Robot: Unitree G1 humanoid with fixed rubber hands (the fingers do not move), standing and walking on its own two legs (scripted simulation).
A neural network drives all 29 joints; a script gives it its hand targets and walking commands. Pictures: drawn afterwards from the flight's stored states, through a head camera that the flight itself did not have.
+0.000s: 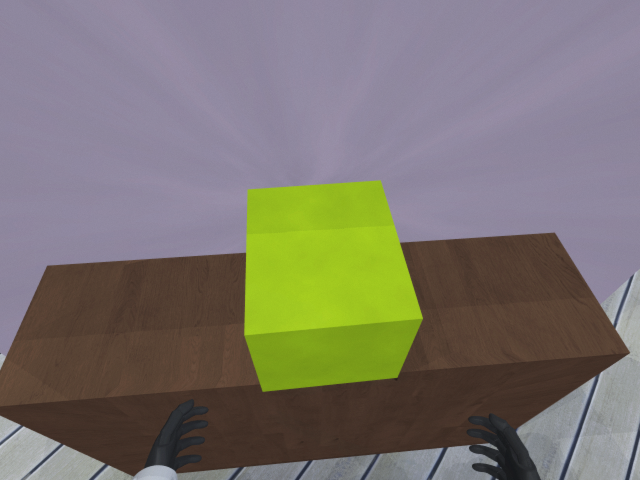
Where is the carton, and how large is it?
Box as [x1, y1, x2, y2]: [244, 180, 422, 391]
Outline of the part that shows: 380,180 248,189 244,335 263,391 389,378 397,376 422,317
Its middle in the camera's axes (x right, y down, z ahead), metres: +0.01 +0.08 +0.61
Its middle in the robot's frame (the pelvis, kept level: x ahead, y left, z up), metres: +0.39 +0.03 -0.04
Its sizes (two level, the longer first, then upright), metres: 0.248 0.213 0.196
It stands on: a pedestal, 0.64 m high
